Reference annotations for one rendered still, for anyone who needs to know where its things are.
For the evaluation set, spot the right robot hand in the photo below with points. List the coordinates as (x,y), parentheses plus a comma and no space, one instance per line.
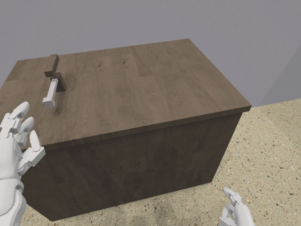
(241,215)

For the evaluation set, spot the robot left forearm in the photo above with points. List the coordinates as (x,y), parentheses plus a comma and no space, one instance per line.
(12,203)

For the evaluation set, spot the counter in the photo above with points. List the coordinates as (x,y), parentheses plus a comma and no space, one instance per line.
(128,124)

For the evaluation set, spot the tap lever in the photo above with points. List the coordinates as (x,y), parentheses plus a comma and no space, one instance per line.
(49,100)

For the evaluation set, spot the left robot hand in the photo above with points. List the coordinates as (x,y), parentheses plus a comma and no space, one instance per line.
(13,136)

